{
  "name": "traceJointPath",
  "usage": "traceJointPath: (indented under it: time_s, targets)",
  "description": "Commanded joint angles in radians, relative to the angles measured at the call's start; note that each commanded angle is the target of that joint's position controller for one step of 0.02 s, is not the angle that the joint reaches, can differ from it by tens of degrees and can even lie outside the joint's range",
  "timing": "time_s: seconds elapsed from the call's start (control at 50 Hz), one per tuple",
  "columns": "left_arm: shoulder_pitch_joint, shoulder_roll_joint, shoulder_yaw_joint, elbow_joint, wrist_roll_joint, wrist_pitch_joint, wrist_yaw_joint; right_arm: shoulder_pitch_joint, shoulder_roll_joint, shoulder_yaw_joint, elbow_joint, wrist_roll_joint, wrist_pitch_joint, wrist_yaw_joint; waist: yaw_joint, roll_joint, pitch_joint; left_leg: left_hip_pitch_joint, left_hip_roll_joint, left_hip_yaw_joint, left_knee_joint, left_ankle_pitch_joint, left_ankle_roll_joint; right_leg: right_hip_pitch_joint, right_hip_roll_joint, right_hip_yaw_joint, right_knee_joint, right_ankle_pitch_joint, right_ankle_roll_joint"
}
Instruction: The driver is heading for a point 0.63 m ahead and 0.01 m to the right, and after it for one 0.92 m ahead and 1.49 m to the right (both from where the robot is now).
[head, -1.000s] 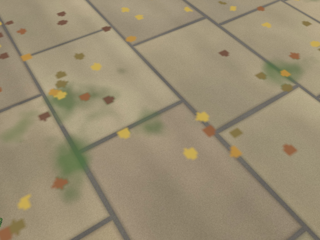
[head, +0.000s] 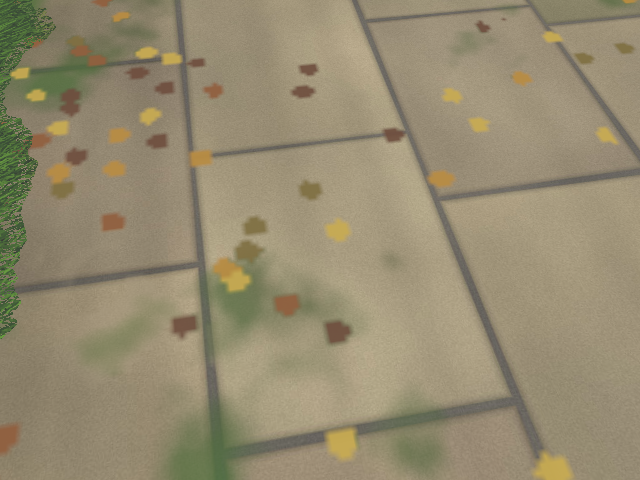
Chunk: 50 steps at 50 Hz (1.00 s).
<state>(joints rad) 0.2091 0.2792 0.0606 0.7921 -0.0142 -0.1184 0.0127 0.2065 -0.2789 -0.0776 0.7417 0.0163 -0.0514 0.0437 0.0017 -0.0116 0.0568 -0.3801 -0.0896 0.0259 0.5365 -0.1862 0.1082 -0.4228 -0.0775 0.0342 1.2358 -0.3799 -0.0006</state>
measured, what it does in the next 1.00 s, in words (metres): walks ahead: right foot, then left foot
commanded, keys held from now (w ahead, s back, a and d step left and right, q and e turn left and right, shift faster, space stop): w+q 0.32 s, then w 0.36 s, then w+e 0.32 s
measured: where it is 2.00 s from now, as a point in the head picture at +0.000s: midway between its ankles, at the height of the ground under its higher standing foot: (311, 240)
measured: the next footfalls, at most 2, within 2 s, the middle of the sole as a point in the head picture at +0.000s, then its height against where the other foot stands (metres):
right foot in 0.38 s outside the picture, level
left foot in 0.86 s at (232, 416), level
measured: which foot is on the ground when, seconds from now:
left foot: down 0.00-0.38, up 0.40-0.84, down 0.86-1.00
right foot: up 0.00-0.36, down 0.38-0.86, up 0.88-1.00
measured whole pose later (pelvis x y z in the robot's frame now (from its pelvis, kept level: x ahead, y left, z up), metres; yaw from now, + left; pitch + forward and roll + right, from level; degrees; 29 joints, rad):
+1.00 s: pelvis +0.51 +0.08 +0.01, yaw +11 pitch +2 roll +0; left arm 0.35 0.30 0.06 0.83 -0.03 -0.06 0.00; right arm 0.16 -0.25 -0.05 0.68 -0.01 -0.09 0.02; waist 0.03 -0.04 0.01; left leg -0.33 0.00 0.06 0.48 -0.18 0.03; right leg -0.43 -0.04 0.06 1.14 -0.38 -0.02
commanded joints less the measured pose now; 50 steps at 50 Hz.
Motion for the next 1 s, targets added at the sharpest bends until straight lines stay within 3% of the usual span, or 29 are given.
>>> traceJointPath:
  time_s: [0.02,0.08,0.16,0.26,0.32,0.34,0.36,0.38,0.4,0.42,0.44,0.46,0.48,0.5,0.54,0.6,0.64,0.7,0.78,0.82,0.84,0.86,0.88,0.9,0.92,0.94,0.96,0.98,1.0]
  targets:
    - [0.023,0.122,0.036,-0.08,0.021,-0.005,0.004,-0.004,-0.102,-0.025,-0.088,-0.008,-0.024,-0.013,0.023,0.036,-0.128,0.24,0.262,-0.39,-0.299,0.224,0.194,-0.207,-0.061,0.053,-0.074,0.092,0.008]
    - [-0.034,0.084,0.027,-0.108,0.033,0.016,0.006,0.044,-0.137,-0.034,-0.077,-0.002,-0.029,-0.033,0.016,0.032,-0.097,0.173,0.23,-0.31,-0.315,0.337,0.191,-0.222,-0.04,0.025,-0.212,0.186,0.049]
    - [-0.188,0.052,0.011,-0.151,0.027,0.011,-0.003,0.108,-0.143,-0.035,-0.061,0.006,-0.016,-0.052,-0.043,0.081,-0.07,0.161,0.175,-0.268,-0.294,0.247,0.132,-0.201,0.018,0.018,-0.519,0.416,0.061]
    - [-0.299,0.076,0.013,-0.191,0.009,-0.012,-0.032,0.172,-0.148,-0.035,-0.04,0.013,-0.002,-0.06,-0.084,0.108,-0.054,0.225,0.21,-0.365,-0.222,0.144,0.11,-0.136,0.071,0.031,-0.712,0.449,0.04]
    - [-0.251,0.111,0.028,-0.189,0.005,-0.026,-0.04,0.156,-0.152,-0.039,-0.045,0.011,0.008,-0.067,-0.046,0.145,-0.063,0.281,0.237,-0.448,-0.142,0.166,0.088,-0.055,0.081,0.04,-0.759,0.33,0.004]
    - [-0.176,0.121,0.036,-0.169,0.006,-0.031,-0.038,0.136,-0.14,-0.035,-0.05,0.008,0.01,-0.067,-0.005,0.155,-0.087,0.283,0.223,-0.438,-0.094,0.23,0.073,0.034,0.087,0.016,-0.793,0.333,-0.019]
    - [-0.07,0.149,0.05,-0.145,0.019,-0.036,-0.033,0.129,-0.104,-0.023,-0.057,0.003,0.007,-0.063,0.043,0.139,-0.161,0.256,0.171,-0.396,0.032,0.304,0.043,0.209,0.058,0.023,-0.806,0.353,-0.057]
    - [0.086,0.199,0.061,-0.131,0.035,-0.036,-0.025,0.134,-0.054,-0.001,-0.075,-0.016,0.003,-0.059,0.103,0.04,-0.307,0.129,0.111,-0.317,0.303,0.159,0.006,0.475,-0.105,0.186,-0.779,0.319,-0.125]
    - [0.186,0.27,0.082,-0.079,0.043,-0.024,-0.033,0.307,0.007,0.017,-0.08,0.017,-0.007,-0.059,0.034,-0.316,-0.409,-0.244,-0.037,-0.211,0.628,-0.346,-0.069,0.789,-0.311,0.665,-0.868,0.127,-0.305]
    - [0.183,0.175,0.062,-0.08,0.01,-0.021,-0.04,0.308,-0.088,0.006,-0.049,0.03,-0.012,-0.06,0.058,-0.238,-0.347,-0.381,0.03,-0.247,0.763,-0.382,-0.076,0.766,-0.329,0.782,-0.929,-0.104,-0.301]
    - [0.132,0.111,0.044,-0.09,0.004,-0.014,-0.036,0.181,-0.143,-0.008,-0.062,0.023,-0.011,-0.058,0.085,-0.125,-0.205,-0.416,0.064,-0.236,0.791,-0.287,-0.078,0.64,-0.281,0.621,-0.944,-0.102,-0.255]
    - [0.076,0.099,0.034,-0.098,0.015,-0.005,-0.035,0.102,-0.136,-0.006,-0.081,0.008,-0.011,-0.059,0.069,-0.045,-0.132,-0.388,0.099,-0.195,0.766,-0.216,-0.078,0.509,-0.237,0.492,-0.958,0.006,-0.228]
    - [0.045,0.084,0.028,-0.092,0.02,0.0,-0.035,0.052,-0.122,-0.007,-0.098,-0.007,-0.016,-0.056,0.05,-0.028,-0.075,-0.37,0.126,-0.182,0.705,-0.171,-0.079,0.408,-0.198,0.41,-0.98,0.12,-0.223]
    - [0.031,0.071,0.02,-0.089,0.027,-0.001,-0.034,0.053,-0.106,-0.007,-0.102,-0.008,-0.017,-0.05,0.022,-0.048,-0.066,-0.321,0.155,-0.17,0.656,-0.142,-0.076,0.348,-0.165,0.343,-1.002,0.197,-0.212]
    - [0.039,0.069,0.018,-0.073,0.019,-0.005,-0.036,0.078,-0.067,0.001,-0.096,-0.003,-0.014,-0.044,0.002,-0.084,-0.076,-0.276,0.172,-0.129,0.579,-0.129,-0.082,0.304,-0.137,0.269,-1.035,0.29,-0.221]
    - [0.064,0.122,0.03,-0.048,0.008,-0.006,-0.031,0.004,-0.037,0.017,-0.123,-0.012,-0.014,-0.042,0.013,-0.068,-0.058,-0.296,0.193,-0.094,0.421,-0.053,-0.101,0.286,-0.145,0.199,-1.079,0.381,-0.244]
    - [0.079,0.14,0.033,-0.035,0.003,0.002,-0.026,-0.057,-0.024,0.026,-0.133,-0.011,-0.02,-0.037,0.033,-0.06,-0.053,-0.277,0.192,-0.078,0.292,0.059,-0.104,0.285,-0.129,0.143,-1.09,0.397,-0.228]
    - [0.126,0.153,0.031,-0.01,-0.008,0.014,-0.025,-0.155,-0.022,0.029,-0.152,-0.006,-0.029,-0.028,0.07,-0.062,-0.035,-0.206,0.164,-0.049,0.13,0.178,-0.11,0.275,-0.105,0.089,-1.079,0.405,-0.204]
    - [0.188,0.169,0.032,0.02,-0.017,0.036,-0.022,-0.239,-0.046,0.021,-0.187,0.004,-0.045,-0.012,0.08,-0.074,-0.014,-0.153,0.126,-0.051,0.011,0.153,-0.1,0.328,-0.144,0.144,-1.021,0.39,-0.19]
    - [0.176,0.188,0.037,0.023,-0.019,0.047,-0.016,-0.192,-0.075,0.007,-0.179,0.004,-0.055,-0.01,0.033,-0.086,-0.033,-0.05,0.11,-0.047,-0.051,0.117,-0.08,0.34,-0.156,0.17,-0.962,0.413,-0.167]
    - [0.165,0.184,0.034,0.022,-0.018,0.05,-0.013,-0.111,-0.1,-0.008,-0.154,0.0,-0.057,-0.015,-0.016,-0.08,-0.075,0.085,0.095,-0.032,-0.09,0.114,-0.061,0.318,-0.127,0.15,-0.879,0.501,-0.145]
    - [0.16,0.15,0.021,0.016,-0.01,0.048,-0.013,0.023,-0.148,-0.031,-0.122,-0.011,-0.058,-0.026,-0.079,-0.059,-0.167,0.302,0.138,-0.064,-0.081,0.126,-0.028,0.241,-0.069,0.106,-0.704,0.523,-0.11]
    - [0.147,0.07,-0.008,-0.022,0.021,0.042,-0.012,0.21,-0.232,-0.052,-0.104,-0.031,-0.053,-0.04,-0.15,0.092,-0.337,0.594,0.365,-0.291,-0.052,0.151,0.039,0.035,0.016,0.04,-0.367,0.228,-0.062]
    - [0.271,0.013,-0.023,-0.035,-0.01,0.026,-0.011,0.231,-0.259,-0.054,-0.086,-0.036,-0.04,-0.033,-0.088,0.354,-0.432,0.773,0.532,-0.674,-0.167,-0.072,0.163,-0.267,0.106,0.036,-0.102,-0.219,-0.028]
    - [0.222,0.121,0.005,-0.018,-0.03,0.026,-0.008,0.208,-0.165,-0.032,-0.087,-0.024,-0.04,-0.03,-0.11,0.218,-0.326,0.682,0.495,-0.66,-0.215,-0.199,0.138,-0.355,0.056,0.103,0.013,-0.177,-0.025]
    - [0.151,0.147,0.016,-0.037,-0.033,0.029,-0.01,0.153,-0.122,-0.017,-0.087,-0.013,-0.042,-0.03,-0.099,0.17,-0.21,0.567,0.462,-0.512,-0.235,-0.176,0.105,-0.384,0.023,0.091,0.024,-0.083,-0.029]
    - [0.122,0.132,0.017,-0.038,-0.024,0.036,-0.007,0.087,-0.096,-0.007,-0.087,-0.016,-0.045,-0.026,-0.065,0.114,-0.154,0.452,0.418,-0.414,-0.267,-0.092,0.088,-0.343,-0.011,0.076,0.001,-0.006,-0.021]
    - [0.106,0.119,0.021,-0.04,-0.012,0.047,-0.007,0.038,-0.065,0.001,-0.083,-0.02,-0.048,-0.022,-0.04,0.104,-0.099,0.363,0.377,-0.326,-0.306,-0.029,0.076,-0.316,-0.032,0.076,-0.038,0.048,-0.018]
    - [0.126,0.098,0.02,-0.042,-0.015,0.058,-0.011,0.013,-0.068,-0.001,-0.075,-0.027,-0.055,-0.023,-0.009,0.146,-0.086,0.297,0.369,-0.269,-0.338,0.023,0.078,-0.263,-0.053,0.077,-0.054,0.086,-0.01]
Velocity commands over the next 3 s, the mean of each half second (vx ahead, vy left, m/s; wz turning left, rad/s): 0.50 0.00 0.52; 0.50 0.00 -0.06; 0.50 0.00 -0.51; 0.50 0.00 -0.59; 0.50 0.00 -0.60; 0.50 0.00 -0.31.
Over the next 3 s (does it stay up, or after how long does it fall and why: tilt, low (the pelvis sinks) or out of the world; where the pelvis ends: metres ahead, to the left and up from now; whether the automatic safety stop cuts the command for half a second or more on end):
stays up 1.52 -0.30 0.00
